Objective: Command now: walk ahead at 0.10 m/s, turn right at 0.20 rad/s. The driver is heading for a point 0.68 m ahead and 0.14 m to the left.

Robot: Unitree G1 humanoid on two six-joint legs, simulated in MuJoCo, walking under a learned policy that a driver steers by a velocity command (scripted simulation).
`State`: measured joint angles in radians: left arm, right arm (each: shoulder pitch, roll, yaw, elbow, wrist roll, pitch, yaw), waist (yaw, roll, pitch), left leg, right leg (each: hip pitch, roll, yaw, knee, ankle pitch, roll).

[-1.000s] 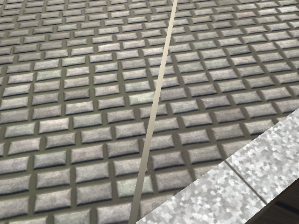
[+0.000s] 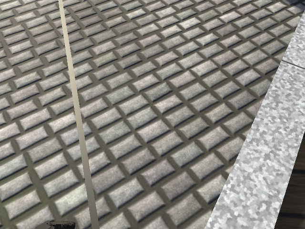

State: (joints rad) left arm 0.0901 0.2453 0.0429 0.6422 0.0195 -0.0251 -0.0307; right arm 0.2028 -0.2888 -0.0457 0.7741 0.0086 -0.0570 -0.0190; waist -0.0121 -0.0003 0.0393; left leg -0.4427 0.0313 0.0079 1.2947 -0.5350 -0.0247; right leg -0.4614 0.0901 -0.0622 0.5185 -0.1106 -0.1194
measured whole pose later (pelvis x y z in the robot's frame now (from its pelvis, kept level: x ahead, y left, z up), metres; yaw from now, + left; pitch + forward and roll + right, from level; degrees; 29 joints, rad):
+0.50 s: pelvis +0.06 +0.05 +0.01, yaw -2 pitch +1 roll +0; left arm 0.18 0.19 0.02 0.73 0.02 0.00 0.00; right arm 0.21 -0.19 -0.02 0.81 -0.01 -0.02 -0.03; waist 0.00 -0.01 -0.01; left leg -0.29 0.02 -0.01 0.60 -0.33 -0.02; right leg -0.36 0.03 0.01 0.58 -0.24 -0.02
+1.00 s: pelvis +0.10 +0.06 +0.00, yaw -2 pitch +0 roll +0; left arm 0.25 0.20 0.06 0.84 -0.02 -0.03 0.02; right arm 0.28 -0.21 -0.03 0.92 0.02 -0.03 -0.03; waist -0.01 0.02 -0.02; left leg -0.22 0.00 0.00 0.62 -0.41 0.03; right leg -0.32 0.01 -0.01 0.70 -0.40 -0.04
